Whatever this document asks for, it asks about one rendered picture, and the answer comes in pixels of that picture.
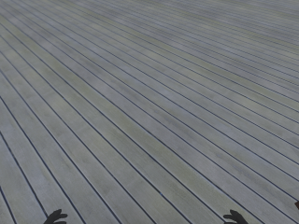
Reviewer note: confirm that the robot right hand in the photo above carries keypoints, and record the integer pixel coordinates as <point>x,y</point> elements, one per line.
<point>235,216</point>

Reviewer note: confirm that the robot left hand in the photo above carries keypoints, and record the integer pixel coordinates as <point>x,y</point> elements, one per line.
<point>55,216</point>

